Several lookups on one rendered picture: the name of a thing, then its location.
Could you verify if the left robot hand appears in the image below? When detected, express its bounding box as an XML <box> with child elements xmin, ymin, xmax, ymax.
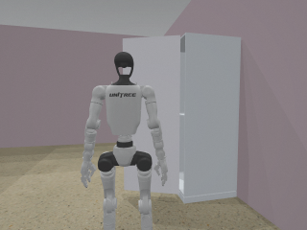
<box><xmin>81</xmin><ymin>160</ymin><xmax>97</xmax><ymax>188</ymax></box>

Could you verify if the left robot upper arm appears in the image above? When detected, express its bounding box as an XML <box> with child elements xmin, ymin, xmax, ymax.
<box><xmin>86</xmin><ymin>85</ymin><xmax>108</xmax><ymax>130</ymax></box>

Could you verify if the robot head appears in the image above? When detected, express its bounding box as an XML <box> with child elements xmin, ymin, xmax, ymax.
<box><xmin>112</xmin><ymin>52</ymin><xmax>136</xmax><ymax>85</ymax></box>

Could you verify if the robot right forearm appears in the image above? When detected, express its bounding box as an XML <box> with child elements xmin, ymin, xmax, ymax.
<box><xmin>151</xmin><ymin>117</ymin><xmax>166</xmax><ymax>160</ymax></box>

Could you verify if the robot left forearm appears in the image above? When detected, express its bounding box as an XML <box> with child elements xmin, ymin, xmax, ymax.
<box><xmin>83</xmin><ymin>119</ymin><xmax>97</xmax><ymax>162</ymax></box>

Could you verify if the robot left shin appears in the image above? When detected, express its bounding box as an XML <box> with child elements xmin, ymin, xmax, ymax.
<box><xmin>103</xmin><ymin>198</ymin><xmax>116</xmax><ymax>230</ymax></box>

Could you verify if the right robot hand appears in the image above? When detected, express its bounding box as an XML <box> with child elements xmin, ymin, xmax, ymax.
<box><xmin>153</xmin><ymin>159</ymin><xmax>168</xmax><ymax>186</ymax></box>

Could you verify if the fridge door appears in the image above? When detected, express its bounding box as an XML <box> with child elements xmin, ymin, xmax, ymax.
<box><xmin>123</xmin><ymin>34</ymin><xmax>180</xmax><ymax>195</ymax></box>

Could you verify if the right robot upper arm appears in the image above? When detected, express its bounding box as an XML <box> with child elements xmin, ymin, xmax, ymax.
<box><xmin>140</xmin><ymin>85</ymin><xmax>159</xmax><ymax>129</ymax></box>

